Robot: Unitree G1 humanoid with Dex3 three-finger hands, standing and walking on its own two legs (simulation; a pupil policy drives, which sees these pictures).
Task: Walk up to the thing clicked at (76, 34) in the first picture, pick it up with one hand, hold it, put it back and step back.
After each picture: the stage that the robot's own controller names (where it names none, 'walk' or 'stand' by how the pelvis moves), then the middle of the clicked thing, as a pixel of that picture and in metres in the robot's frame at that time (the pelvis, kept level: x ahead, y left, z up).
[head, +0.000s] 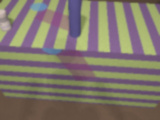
stand; (74, 16) +0.80 +0.06 +0.00
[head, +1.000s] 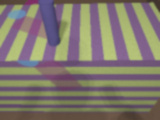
walk; (50, 24) +0.70 +0.20 +0.02
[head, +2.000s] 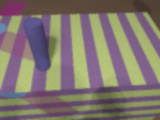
stand; (39, 47) +0.52 +0.20 +0.02
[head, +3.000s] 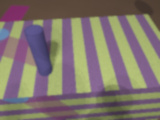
stand; (40, 53) +0.52 +0.20 +0.00
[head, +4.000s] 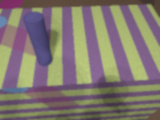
stand; (40, 42) +0.53 +0.19 +0.01
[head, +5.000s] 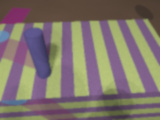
stand; (39, 55) +0.51 +0.20 +0.00
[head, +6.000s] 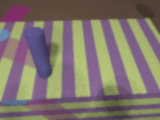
stand; (40, 55) +0.50 +0.20 +0.00
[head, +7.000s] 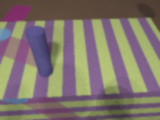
rise first; (41, 54) +0.51 +0.20 +0.00
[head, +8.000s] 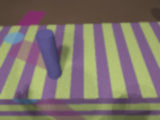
rise first; (50, 56) +0.51 +0.19 +0.00
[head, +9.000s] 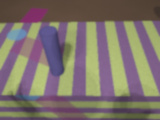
go down; (53, 53) +0.52 +0.18 +0.00
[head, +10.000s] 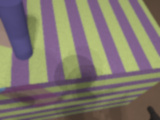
go down; (17, 31) +0.52 +0.18 +0.05
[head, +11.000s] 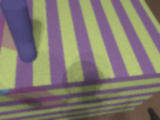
approach; (22, 34) +0.51 +0.18 +0.05
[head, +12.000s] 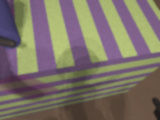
close in; out of the picture +0.53 +0.19 +0.09
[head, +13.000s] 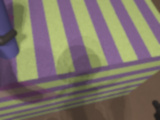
lift; out of the picture +0.51 +0.20 +0.08
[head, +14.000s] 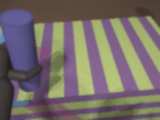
lift; (24, 57) +0.34 +0.17 +0.19
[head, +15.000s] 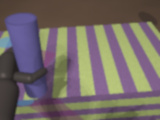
hold; (30, 60) +0.33 +0.16 +0.19
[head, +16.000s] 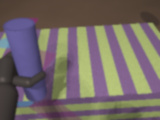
hold; (29, 64) +0.33 +0.17 +0.17
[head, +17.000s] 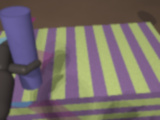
crouch; (25, 53) +0.36 +0.18 +0.19
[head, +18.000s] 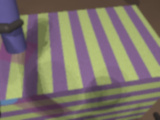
lower; (6, 14) +0.49 +0.19 +0.21
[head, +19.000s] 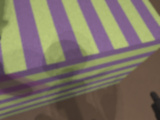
lower; out of the picture +0.56 +0.21 +0.10
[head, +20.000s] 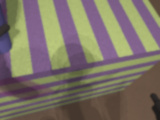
lower; out of the picture +0.53 +0.20 +0.09
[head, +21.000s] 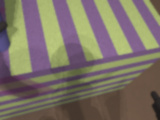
lower; out of the picture +0.54 +0.20 +0.09
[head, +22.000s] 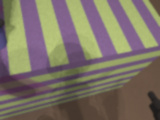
lower; out of the picture +0.54 +0.20 +0.10
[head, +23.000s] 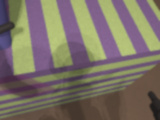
open; out of the picture +0.54 +0.19 +0.10
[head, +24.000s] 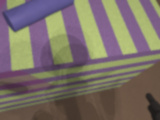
rise; (41, 7) +0.61 +0.06 +0.01
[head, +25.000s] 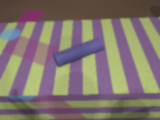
sink last; (78, 51) +0.60 +0.06 -0.04
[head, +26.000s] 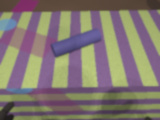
stand; (76, 42) +0.63 +0.06 -0.05
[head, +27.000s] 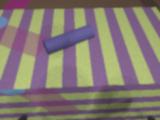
stand; (69, 38) +0.63 +0.08 -0.03
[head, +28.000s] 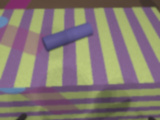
stand; (68, 36) +0.65 +0.09 -0.03
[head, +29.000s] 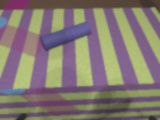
stand; (66, 35) +0.66 +0.10 -0.03
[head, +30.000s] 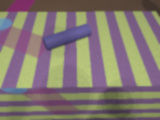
stand; (67, 36) +0.68 +0.10 -0.05
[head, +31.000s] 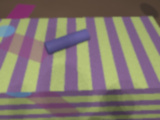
walk; (67, 41) +0.69 +0.10 -0.09
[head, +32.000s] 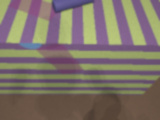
walk; (73, 1) +0.91 +0.08 -0.07
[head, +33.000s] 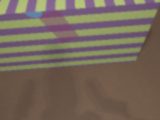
walk; out of the picture +1.23 +0.19 -0.07
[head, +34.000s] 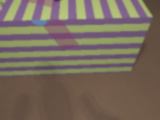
stand; out of the picture +1.30 +0.14 -0.09
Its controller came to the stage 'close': yes
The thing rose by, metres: 0.20
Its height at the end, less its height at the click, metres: -0.09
